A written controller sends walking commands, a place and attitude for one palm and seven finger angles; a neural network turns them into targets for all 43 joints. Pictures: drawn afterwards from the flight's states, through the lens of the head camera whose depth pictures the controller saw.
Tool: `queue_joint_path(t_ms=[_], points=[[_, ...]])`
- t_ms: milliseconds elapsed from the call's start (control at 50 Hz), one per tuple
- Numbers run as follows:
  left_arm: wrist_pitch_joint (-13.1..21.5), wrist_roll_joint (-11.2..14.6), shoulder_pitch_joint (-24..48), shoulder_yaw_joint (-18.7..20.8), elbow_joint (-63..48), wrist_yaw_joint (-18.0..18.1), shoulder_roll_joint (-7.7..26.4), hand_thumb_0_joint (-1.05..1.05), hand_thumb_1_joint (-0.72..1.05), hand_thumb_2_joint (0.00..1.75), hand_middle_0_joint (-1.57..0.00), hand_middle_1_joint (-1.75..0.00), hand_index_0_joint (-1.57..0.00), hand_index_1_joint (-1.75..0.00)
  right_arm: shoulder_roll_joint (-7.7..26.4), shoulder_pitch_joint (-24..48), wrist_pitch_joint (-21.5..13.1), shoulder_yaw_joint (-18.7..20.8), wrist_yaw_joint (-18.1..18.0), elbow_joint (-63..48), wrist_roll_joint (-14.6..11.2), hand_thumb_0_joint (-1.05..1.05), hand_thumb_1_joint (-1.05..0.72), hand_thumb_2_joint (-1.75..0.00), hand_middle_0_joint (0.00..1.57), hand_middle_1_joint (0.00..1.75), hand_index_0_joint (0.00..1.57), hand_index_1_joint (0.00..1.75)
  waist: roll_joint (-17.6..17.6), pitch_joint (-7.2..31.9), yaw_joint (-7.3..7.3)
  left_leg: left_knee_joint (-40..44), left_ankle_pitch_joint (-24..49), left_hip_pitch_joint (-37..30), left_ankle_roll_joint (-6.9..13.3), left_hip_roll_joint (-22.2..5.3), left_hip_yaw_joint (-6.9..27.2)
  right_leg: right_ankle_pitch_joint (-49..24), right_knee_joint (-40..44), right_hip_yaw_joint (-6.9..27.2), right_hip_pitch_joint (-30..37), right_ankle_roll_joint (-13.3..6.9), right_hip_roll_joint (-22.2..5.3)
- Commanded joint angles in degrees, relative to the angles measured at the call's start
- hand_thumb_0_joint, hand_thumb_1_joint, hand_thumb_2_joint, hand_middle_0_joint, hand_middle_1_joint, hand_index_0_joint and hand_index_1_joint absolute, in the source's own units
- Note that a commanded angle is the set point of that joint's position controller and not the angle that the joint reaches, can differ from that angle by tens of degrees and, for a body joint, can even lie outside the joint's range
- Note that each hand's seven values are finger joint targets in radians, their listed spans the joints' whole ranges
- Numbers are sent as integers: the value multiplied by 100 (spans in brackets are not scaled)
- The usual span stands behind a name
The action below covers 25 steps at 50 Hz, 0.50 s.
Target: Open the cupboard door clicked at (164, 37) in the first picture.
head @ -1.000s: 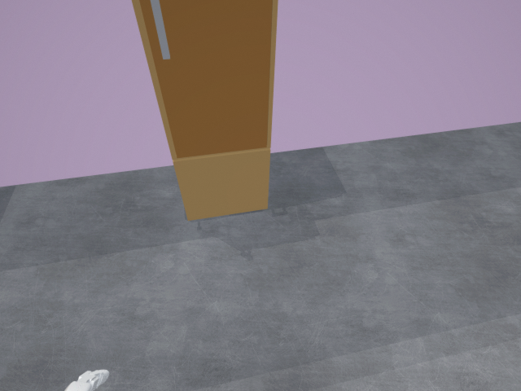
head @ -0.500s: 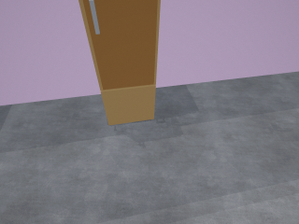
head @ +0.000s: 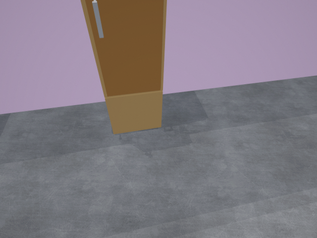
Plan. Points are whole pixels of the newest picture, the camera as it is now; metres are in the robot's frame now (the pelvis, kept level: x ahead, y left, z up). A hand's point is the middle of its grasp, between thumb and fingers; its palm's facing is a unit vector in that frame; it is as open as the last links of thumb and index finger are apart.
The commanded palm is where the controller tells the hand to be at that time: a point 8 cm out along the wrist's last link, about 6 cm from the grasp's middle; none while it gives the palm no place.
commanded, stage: look at it before walking up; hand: left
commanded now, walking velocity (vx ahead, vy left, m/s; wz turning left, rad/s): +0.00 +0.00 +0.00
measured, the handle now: (98, 18) +0.98 +0.34 +0.13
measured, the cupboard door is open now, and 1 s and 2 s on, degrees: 0 0 0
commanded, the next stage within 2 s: walk to a spot facing it in 0.44 s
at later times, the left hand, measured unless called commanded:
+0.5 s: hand out of the picture +0.08 +0.25 -0.16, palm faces -0.03 -0.94 -0.33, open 7.4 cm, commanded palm none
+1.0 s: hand out of the picture +0.14 +0.15 -0.18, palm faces -0.14 -0.96 -0.24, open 7.4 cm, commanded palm none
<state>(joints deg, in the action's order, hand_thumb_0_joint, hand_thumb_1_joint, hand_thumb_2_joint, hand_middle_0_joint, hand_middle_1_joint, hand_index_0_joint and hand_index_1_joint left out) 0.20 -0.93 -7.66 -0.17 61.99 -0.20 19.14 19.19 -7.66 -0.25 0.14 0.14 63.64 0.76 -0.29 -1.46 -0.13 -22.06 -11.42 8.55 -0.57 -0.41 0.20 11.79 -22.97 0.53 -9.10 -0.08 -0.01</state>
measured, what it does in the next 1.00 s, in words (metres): steps on the spot: right foot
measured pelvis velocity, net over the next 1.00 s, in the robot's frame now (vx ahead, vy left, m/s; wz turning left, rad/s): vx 0.08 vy -0.04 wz -0.19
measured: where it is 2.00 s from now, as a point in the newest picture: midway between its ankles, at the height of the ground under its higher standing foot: outside the picture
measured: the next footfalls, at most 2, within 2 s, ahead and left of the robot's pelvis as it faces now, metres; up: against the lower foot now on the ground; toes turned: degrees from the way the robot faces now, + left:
right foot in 0.94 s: +0.12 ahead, -0.14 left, +0.00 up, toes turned -15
left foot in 1.42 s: +0.33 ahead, +0.02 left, +0.00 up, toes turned +0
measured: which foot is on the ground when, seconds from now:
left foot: down 0.00-0.94, up 0.96-1.00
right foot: down 0.00-0.76, up 0.78-0.92, down 0.94-1.00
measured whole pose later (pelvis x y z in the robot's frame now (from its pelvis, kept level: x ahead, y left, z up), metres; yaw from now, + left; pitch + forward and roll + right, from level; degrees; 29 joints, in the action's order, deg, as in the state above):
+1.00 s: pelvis +0.08 -0.04 -0.03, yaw -11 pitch -1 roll +0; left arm 1.7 -1.4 -16.8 2.8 56.9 -1.8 11.4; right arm 13.8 -18.0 0.6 2.4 -0.1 62.6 1.1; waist 2.2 -4.0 1.1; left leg -53.9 -29.3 14.2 -1.7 -6.6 -5.1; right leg 17.8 -39.5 -5.7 -19.0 -3.5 0.6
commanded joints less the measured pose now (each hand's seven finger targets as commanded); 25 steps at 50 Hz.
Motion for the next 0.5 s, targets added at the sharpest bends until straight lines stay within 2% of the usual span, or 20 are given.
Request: queue_joint_path(t_ms=[0,140,240,400,480], points=[[127,27,239,222,-358,82,1219,0,90,90,-20,-30,-20,-30,1179,308,-159,202,-82,-380,-15,0,-90,-90,20,30,20,30,0,176,20,401,352,52,211,-592,582,-159,504,641,-111,-180,-655],[124,23,222,219,-356,73,1220,0,90,90,-20,-30,-20,-30,1180,316,-165,201,-81,-374,-16,0,-90,-90,20,30,20,30,36,211,19,421,351,30,213,-595,583,-151,520,646,-107,-174,-652],[140,28,210,220,-364,76,1213,0,90,90,-20,-30,-20,-30,1197,301,-177,204,-80,-372,-22,0,-90,-90,20,30,20,30,6,418,11,382,606,-112,213,-623,567,-482,453,598,18,-174,-669],[155,34,174,208,-317,89,1242,0,90,90,-20,-30,-20,-30,1197,350,-174,195,-90,-357,-33,0,-90,-90,20,30,20,30,16,488,13,342,920,-228,210,-642,532,-947,408,567,137,-179,-702],[153,29,173,215,-317,95,1236,0,90,90,-20,-30,-20,-30,1201,377,-168,194,-94,-355,-38,0,-90,-90,20,30,20,30,30,365,26,377,923,-193,204,-641,533,-959,434,564,120,-171,-687]])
